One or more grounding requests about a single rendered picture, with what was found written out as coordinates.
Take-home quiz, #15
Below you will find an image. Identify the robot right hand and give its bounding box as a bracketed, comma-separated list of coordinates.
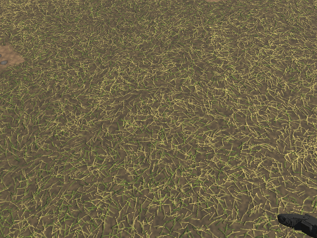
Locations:
[277, 214, 317, 238]

